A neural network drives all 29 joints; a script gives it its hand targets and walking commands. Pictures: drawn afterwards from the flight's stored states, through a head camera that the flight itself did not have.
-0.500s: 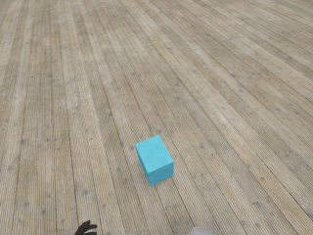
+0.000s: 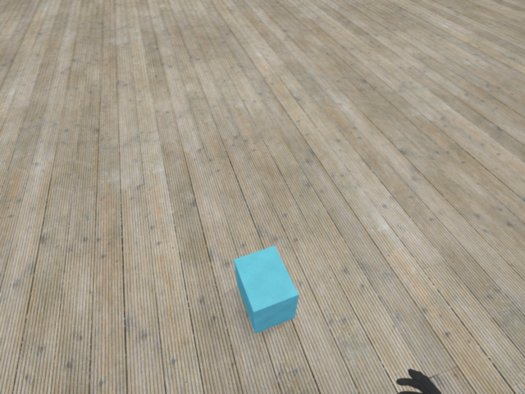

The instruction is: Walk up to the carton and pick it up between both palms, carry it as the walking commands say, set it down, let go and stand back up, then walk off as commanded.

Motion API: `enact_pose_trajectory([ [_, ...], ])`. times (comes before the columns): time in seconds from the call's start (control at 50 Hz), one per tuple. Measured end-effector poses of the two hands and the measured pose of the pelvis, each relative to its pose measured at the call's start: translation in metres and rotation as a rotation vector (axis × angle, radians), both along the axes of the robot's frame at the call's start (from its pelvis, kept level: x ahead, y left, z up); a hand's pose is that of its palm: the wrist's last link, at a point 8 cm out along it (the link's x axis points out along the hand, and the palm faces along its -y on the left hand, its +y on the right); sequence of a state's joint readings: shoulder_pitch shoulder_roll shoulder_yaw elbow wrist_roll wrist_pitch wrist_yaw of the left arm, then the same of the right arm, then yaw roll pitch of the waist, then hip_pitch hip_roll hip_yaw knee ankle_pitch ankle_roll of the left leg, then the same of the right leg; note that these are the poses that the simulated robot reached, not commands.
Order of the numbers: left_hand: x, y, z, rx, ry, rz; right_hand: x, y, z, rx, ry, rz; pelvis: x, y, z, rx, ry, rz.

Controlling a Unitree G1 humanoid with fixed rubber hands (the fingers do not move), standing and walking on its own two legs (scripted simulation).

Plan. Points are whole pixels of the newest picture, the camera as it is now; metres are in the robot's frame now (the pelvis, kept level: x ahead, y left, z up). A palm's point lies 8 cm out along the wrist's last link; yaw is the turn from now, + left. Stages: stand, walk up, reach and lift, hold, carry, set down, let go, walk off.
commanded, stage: walk up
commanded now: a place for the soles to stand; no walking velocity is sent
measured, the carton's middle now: (264, 289) +0.60 +0.02 -0.66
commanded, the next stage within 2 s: none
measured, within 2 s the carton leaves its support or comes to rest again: neither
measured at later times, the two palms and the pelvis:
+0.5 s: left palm out of the picture +0.11 +0.17 -0.13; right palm out of the picture +0.06 -0.38 -0.13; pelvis +0.04 -0.10 -0.02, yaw +9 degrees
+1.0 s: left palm out of the picture +0.14 +0.12 -0.13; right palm (455, 290) +0.33 -0.35 -0.11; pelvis +0.17 -0.14 -0.01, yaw +22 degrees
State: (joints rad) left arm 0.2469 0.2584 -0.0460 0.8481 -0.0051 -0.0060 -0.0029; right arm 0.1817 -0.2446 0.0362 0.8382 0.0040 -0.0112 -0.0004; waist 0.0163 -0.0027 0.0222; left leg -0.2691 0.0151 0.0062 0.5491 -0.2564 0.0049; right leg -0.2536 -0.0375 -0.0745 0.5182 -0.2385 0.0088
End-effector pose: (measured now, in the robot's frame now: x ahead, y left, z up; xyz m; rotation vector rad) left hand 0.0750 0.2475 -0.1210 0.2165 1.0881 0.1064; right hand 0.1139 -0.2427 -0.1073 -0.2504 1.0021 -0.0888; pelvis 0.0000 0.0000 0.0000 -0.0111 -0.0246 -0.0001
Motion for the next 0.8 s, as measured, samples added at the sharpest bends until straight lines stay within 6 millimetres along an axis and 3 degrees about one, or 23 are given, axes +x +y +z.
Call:
enact_pose_trajectory([
  [0.2,-0.005,0.013,0.002,0.04,0.034,-0.028,-0.044,-0.011,-0.007,-0.039,0.103,-0.03,0.0,-0.003,0.001,-0.002,0.011,0.031],
  [0.32,0.02,0.0,0.013,0.042,-0.03,-0.018,-0.107,-0.058,0.004,-0.133,0.262,-0.094,0.008,-0.03,0.005,0.001,0.022,0.079],
  [0.4,0.035,-0.031,0.01,0.02,-0.046,-0.007,-0.108,-0.095,0.003,-0.157,0.29,-0.1,0.02,-0.057,0.0,0.012,0.018,0.101],
  [0.48,0.041,-0.066,-0.003,0.027,-0.082,0.041,-0.072,-0.132,-0.015,-0.162,0.266,-0.047,0.038,-0.092,-0.018,0.018,0.007,0.135],
  [0.54,0.017,-0.088,-0.012,0.017,-0.044,0.153,-0.02,-0.139,-0.022,-0.146,0.199,0.023,0.049,-0.107,-0.021,0.014,-0.01,0.179],
  [0.62,-0.018,-0.111,-0.006,0.006,0.054,0.259,0.061,-0.125,-0.008,-0.085,0.074,0.134,0.069,-0.115,-0.007,0.017,-0.015,0.227],
  [0.7,-0.04,-0.122,0.0,0.004,0.12,0.329,0.128,-0.101,0.006,-0.038,-0.006,0.231,0.092,-0.12,0.002,0.02,-0.008,0.273],
  [0.8,-0.053,-0.126,-0.014,-0.013,0.222,0.378,0.199,-0.069,0.008,-0.014,-0.11,0.305,0.123,-0.118,-0.008,0.013,-0.011,0.314],
])
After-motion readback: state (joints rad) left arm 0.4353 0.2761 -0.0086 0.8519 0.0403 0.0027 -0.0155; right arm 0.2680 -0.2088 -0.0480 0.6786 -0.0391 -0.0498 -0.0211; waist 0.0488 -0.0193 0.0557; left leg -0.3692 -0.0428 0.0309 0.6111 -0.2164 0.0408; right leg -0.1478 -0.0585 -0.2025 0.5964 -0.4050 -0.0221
